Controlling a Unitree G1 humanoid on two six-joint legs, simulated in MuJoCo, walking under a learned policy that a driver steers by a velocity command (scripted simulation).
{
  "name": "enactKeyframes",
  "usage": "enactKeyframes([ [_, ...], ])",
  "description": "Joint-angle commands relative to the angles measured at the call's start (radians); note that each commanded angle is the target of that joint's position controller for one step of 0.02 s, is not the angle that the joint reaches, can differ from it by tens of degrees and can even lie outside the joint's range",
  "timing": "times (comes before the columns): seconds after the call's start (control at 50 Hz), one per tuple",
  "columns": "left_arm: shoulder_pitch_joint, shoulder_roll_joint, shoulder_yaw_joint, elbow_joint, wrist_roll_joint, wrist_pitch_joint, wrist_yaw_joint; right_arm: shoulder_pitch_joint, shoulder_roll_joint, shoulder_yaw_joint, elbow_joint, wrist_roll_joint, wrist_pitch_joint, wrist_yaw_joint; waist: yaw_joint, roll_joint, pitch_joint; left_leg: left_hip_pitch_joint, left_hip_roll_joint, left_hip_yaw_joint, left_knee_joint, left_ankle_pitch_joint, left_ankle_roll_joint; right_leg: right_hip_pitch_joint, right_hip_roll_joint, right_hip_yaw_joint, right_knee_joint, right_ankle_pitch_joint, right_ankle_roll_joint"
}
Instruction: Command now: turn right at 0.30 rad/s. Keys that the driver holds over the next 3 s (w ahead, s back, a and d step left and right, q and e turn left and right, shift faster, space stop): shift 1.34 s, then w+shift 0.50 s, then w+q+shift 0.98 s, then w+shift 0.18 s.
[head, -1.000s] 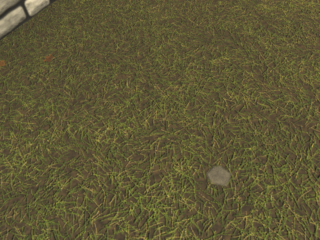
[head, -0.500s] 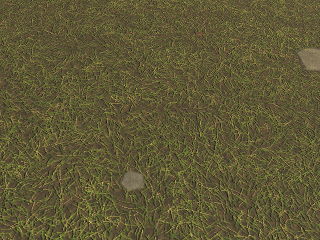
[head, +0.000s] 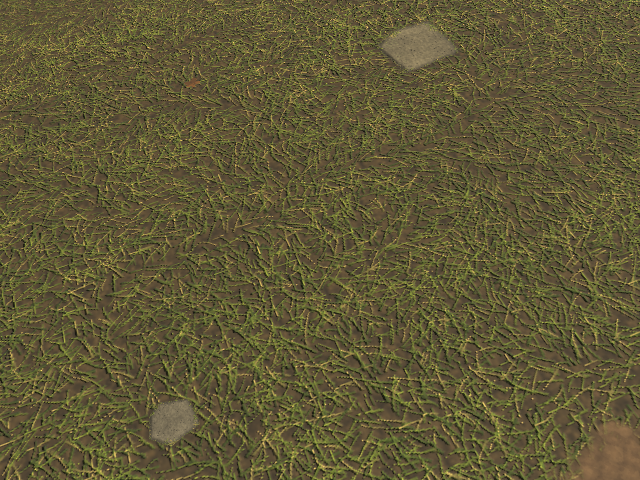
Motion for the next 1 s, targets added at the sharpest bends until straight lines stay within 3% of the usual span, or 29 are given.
enactKeyframes([
  [0.02,-0.006,0.114,0.023,-0.037,0.0,-0.021,0.015,0.039,-0.089,-0.023,-0.031,-0.002,-0.006,0.003,0.017,-0.181,-0.137,-0.019,-0.015,-0.032,0.028,0.063,-0.001,0.131,-0.217,0.145,-0.146,0.601,-0.139],
  [0.06,0.012,0.115,0.02,-0.017,0.005,-0.03,0.014,0.022,-0.059,-0.013,-0.029,0.005,0.0,0.005,0.029,-0.169,-0.121,-0.002,-0.018,-0.038,-0.07,0.061,0.002,0.133,-0.221,0.158,-0.157,0.521,-0.142],
  [0.14,0.031,0.118,0.015,0.019,0.015,-0.032,0.01,-0.011,-0.033,-0.001,-0.021,0.001,0.006,-0.004,0.053,-0.194,-0.088,0.091,-0.039,-0.034,-0.271,0.03,0.027,0.081,-0.221,0.194,-0.152,0.366,-0.149],
  [0.2,0.018,0.113,0.01,0.043,0.014,-0.033,0.011,0.008,-0.02,0.005,-0.003,0.007,-0.004,-0.017,0.033,-0.169,-0.092,0.198,-0.057,-0.028,-0.435,0.082,0.049,0.034,-0.221,0.226,-0.117,0.349,-0.141],
  [0.22,-0.003,0.104,0.004,0.048,0.006,-0.034,0.014,0.033,-0.004,0.011,0.009,0.004,-0.013,-0.02,0.004,-0.14,-0.098,0.283,-0.057,-0.026,-0.57,0.198,0.059,-0.001,-0.204,0.222,-0.096,0.313,-0.112],
  [0.24,0.005,0.077,-0.006,0.053,0.005,-0.04,0.018,0.04,-0.012,0.015,0.015,-0.008,-0.029,-0.025,-0.001,-0.094,-0.115,0.383,-0.004,-0.093,-0.66,0.321,0.067,-0.055,-0.184,0.224,-0.087,0.24,-0.066],
  [0.26,0.034,0.037,-0.018,0.054,0.008,-0.046,0.016,0.047,-0.059,0.015,0.012,-0.023,-0.047,-0.031,0.025,0.009,-0.139,0.437,0.137,-0.244,-0.718,0.407,0.085,-0.088,-0.125,0.178,-0.028,0.132,-0.022],
  [0.28,0.097,0.027,-0.017,0.076,0.004,-0.036,0.014,-0.036,-0.116,0.003,0.009,0.001,-0.052,-0.027,0.095,0.107,-0.099,0.257,0.186,-0.281,-0.695,0.431,0.147,0.014,-0.026,0.102,-0.078,-0.01,0.0],
  [0.3,0.082,0.055,-0.016,0.105,0.017,-0.029,0.015,-0.082,-0.068,0.012,0.007,0.005,-0.056,-0.017,0.081,0.09,-0.078,0.194,0.152,-0.25,-0.689,0.352,0.137,0.097,-0.042,0.099,-0.107,0.026,0.01],
  [0.32,0.063,0.076,-0.009,0.122,0.016,-0.03,0.014,-0.081,-0.04,0.02,0.009,0.003,-0.059,-0.013,0.057,0.073,-0.057,0.198,0.096,-0.206,-0.685,0.309,0.104,0.096,-0.048,0.118,-0.115,0.074,0.008],
  [0.36,0.059,0.098,0.001,0.146,0.011,-0.038,0.012,-0.04,-0.045,0.019,0.034,0.006,-0.063,-0.021,0.036,0.061,-0.07,0.252,0.051,-0.162,-0.67,0.338,0.082,0.089,-0.069,0.13,-0.109,0.159,0.003],
  [0.44,0.077,0.061,-0.009,0.208,0.006,-0.048,0.024,-0.024,-0.032,0.02,0.069,0.008,-0.065,-0.028,0.027,-0.022,-0.071,0.31,0.053,-0.156,-0.654,0.361,0.094,0.049,-0.073,0.132,-0.139,0.153,0.016],
  [0.56,0.096,0.063,-0.009,0.297,0.004,-0.045,0.034,-0.034,-0.031,0.022,0.13,0.006,-0.068,-0.032,0.031,-0.047,-0.058,0.305,0.05,-0.156,-0.671,0.359,0.102,0.071,-0.082,0.135,-0.156,0.176,0.022],
  [0.78,0.119,0.051,-0.018,0.427,0.002,-0.042,0.045,-0.011,-0.009,0.036,0.254,0.007,-0.072,-0.038,0.037,-0.042,-0.042,0.296,0.042,-0.157,-0.698,0.356,0.104,0.1,-0.097,0.129,-0.167,0.184,0.022],
  [1.0,0.138,0.014,-0.032,0.502,0.001,-0.042,0.052,0.035,0.023,0.051,0.341,0.007,-0.073,-0.044,0.036,-0.041,-0.025,0.289,0.035,-0.159,-0.705,0.345,0.104,0.091,-0.101,0.118,-0.166,0.176,0.026],
])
